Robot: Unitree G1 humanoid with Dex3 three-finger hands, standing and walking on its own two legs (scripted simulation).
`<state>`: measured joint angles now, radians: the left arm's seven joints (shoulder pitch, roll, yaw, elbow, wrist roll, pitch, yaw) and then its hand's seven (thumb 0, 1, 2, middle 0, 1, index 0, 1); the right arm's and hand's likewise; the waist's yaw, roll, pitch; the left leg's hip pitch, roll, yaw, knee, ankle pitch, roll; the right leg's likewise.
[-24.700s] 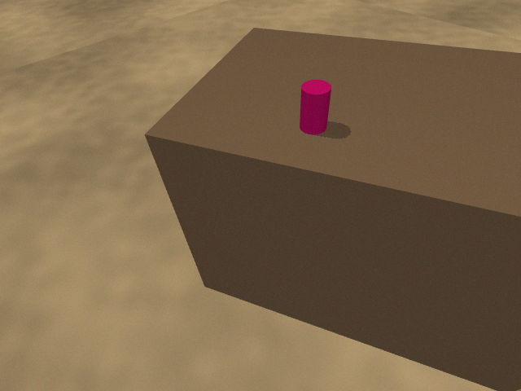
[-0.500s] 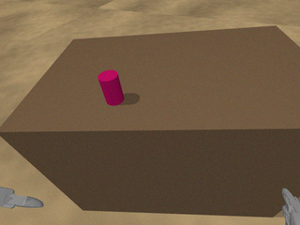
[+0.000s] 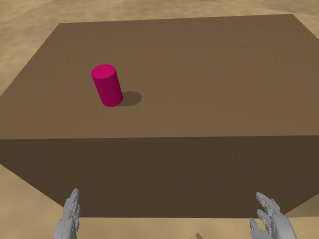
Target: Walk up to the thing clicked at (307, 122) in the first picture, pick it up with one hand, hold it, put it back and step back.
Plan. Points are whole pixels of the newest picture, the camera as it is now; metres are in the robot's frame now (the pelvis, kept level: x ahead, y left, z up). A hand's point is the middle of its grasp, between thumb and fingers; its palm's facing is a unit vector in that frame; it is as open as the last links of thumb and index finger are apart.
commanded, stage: home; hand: left
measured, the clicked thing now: (108, 86) +0.51 +0.19 +0.11
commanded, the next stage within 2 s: none
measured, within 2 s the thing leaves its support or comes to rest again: neither
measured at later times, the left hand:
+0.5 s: hand (108, 235) +0.17 +0.17 -0.07, palm faces +0.11 -0.96 -0.25, open 17.6 cm
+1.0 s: hand out of the picture +0.16 +0.17 -0.07, palm faces +0.13 -0.95 -0.28, open 17.4 cm
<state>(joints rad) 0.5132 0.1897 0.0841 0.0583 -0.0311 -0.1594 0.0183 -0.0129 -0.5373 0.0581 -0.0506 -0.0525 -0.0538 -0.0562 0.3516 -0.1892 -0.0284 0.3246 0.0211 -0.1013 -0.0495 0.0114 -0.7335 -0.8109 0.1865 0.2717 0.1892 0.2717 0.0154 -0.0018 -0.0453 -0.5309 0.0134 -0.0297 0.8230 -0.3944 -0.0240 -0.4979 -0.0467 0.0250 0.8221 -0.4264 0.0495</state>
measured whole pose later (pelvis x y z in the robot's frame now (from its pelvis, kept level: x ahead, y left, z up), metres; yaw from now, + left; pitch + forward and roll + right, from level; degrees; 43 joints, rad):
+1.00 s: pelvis -0.01 -0.01 -0.02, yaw +0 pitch +7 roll -1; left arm 0.48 0.20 0.00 0.00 -0.02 0.17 0.14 -0.01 -0.53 0.05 -0.05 -0.05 -0.05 -0.05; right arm 0.27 -0.21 0.01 0.49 0.01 -0.10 -0.13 0.02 -0.89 -0.90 0.20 0.30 0.21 0.30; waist -0.01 0.03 -0.09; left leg -0.67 0.05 -0.07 0.98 -0.45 -0.05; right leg -0.62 -0.01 0.00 0.95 -0.47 0.03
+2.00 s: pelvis -0.01 -0.01 -0.02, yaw +0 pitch +8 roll -2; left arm 0.49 0.20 0.00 -0.06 -0.01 0.26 0.14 -0.01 -0.59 0.02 -0.05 -0.04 -0.05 -0.05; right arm 0.28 -0.21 0.01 0.49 0.01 -0.12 -0.16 0.02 -0.90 -0.90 0.20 0.30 0.21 0.30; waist -0.01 0.04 -0.11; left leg -0.67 0.05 -0.07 1.00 -0.47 -0.04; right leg -0.61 -0.01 0.00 0.95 -0.48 0.03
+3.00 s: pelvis -0.01 -0.01 +0.03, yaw -1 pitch -3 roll +0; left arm 0.18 0.33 0.00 1.06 0.02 -0.02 0.01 0.00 0.84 0.88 -0.20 -0.30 -0.20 -0.30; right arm 0.18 -0.32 -0.02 1.07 -0.03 -0.01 0.00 0.01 -0.90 -0.90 0.20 0.30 0.21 0.30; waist 0.01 0.01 0.05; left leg -0.23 0.03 -0.02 0.53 -0.25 -0.03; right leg -0.20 -0.03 0.03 0.53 -0.27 0.03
